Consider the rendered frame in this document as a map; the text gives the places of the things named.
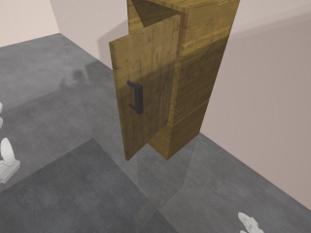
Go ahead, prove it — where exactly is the handle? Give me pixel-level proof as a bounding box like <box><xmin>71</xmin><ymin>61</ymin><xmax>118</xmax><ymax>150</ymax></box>
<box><xmin>126</xmin><ymin>81</ymin><xmax>144</xmax><ymax>115</ymax></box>

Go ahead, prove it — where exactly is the left robot hand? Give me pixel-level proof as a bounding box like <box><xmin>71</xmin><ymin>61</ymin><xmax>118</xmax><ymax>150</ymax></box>
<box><xmin>0</xmin><ymin>102</ymin><xmax>20</xmax><ymax>183</ymax></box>

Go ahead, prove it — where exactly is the right robot hand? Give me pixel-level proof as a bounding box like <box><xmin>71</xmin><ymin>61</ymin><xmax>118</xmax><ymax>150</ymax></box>
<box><xmin>238</xmin><ymin>212</ymin><xmax>264</xmax><ymax>233</ymax></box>

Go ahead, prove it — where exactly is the cupboard door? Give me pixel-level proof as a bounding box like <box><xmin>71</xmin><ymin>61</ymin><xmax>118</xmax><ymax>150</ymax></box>
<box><xmin>109</xmin><ymin>15</ymin><xmax>181</xmax><ymax>161</ymax></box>

